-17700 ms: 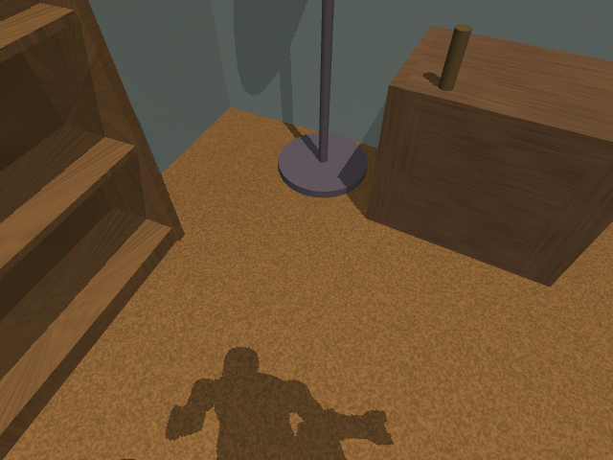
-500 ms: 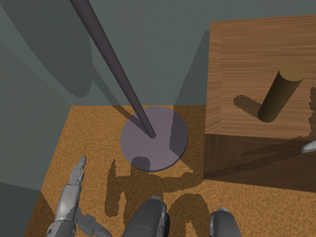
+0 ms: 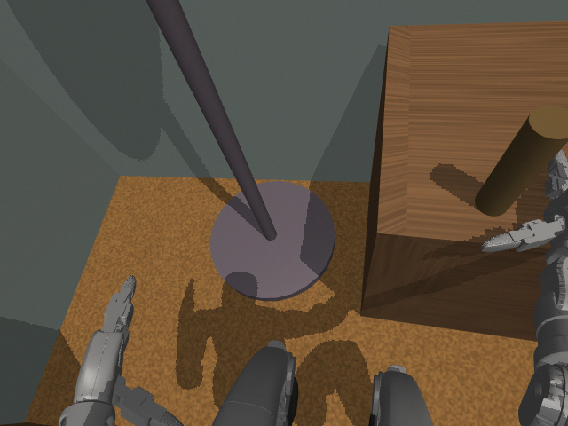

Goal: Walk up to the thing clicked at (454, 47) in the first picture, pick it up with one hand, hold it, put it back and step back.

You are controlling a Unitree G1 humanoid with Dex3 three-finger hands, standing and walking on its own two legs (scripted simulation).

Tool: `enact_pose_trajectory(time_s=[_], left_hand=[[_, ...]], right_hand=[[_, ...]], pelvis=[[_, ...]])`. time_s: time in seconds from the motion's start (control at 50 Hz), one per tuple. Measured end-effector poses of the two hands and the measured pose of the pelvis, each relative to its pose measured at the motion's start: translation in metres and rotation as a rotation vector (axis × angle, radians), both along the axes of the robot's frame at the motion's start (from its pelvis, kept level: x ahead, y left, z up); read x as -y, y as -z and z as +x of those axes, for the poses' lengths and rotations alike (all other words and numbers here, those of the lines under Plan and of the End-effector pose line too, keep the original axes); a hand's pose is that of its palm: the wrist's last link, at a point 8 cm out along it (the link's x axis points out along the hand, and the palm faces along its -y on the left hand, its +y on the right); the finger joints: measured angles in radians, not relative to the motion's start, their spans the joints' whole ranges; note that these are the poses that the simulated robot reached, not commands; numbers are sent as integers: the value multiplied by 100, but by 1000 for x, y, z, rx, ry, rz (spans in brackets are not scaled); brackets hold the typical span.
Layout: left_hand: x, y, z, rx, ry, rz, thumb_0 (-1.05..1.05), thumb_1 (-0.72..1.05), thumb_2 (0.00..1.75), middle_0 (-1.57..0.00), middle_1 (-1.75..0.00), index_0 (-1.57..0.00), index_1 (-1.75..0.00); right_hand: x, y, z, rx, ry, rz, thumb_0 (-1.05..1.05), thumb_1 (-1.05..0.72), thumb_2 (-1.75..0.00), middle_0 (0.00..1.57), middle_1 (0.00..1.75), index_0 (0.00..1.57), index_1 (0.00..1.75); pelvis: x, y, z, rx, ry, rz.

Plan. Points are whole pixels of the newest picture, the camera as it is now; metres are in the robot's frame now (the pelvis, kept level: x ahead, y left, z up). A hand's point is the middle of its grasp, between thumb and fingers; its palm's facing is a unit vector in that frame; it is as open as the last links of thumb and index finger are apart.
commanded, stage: close in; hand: right
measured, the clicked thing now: (516, 169) +0.44 -0.21 +0.05
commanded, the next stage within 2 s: close in 0.24 s
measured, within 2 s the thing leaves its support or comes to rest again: leaves its support in 1.42 s
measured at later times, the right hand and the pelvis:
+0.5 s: hand (497, 192) +0.43 -0.20 +0.01, palm faces +0.13 +0.99 +0.01, open 17.3 cm; pelvis +0.01 +0.00 +0.00, yaw +0 degrees
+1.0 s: hand (498, 174) +0.45 -0.20 +0.02, palm faces +0.16 +0.99 +0.02, open 10.7 cm; pelvis +0.01 +0.00 +0.00, yaw +0 degrees
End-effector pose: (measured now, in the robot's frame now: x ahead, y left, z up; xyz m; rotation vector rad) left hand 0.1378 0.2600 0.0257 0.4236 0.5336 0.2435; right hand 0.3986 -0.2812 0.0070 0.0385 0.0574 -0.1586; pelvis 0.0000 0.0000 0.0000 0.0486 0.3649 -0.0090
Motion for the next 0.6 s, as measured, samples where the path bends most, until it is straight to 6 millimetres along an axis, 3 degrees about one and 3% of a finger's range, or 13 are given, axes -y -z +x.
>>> enact_pose_trajectory(time_s=[0.14,0.22,0.4,0.6], left_hand=[[4,7,11,-12,10,-23,-1,-52,4,-6,-6,-6,-5],[8,2,18,15,21,-39,-1,-52,4,-6,-6,-6,-5],[1,3,20,-12,0,-29,-1,-53,5,-6,-6,-5,-5],[4,1,18,-13,-6,-44,-1,-54,6,-5,-5,-5,-5]], right_hand=[[-13,0,5,14,-30,-17,-2,55,-5,4,5,4,5],[-21,-3,5,6,-32,-9,-2,55,-5,4,5,4,6],[-32,-1,2,11,-23,-11,-2,56,-5,4,5,4,6],[-26,-11,11,22,9,-30,-2,59,-4,30,16,30,17]], pelvis=[[-3,3,6,-13,6,0],[-3,0,11,-7,8,-1],[-1,0,13,-8,4,-8],[-1,-1,11,2,5,-9]])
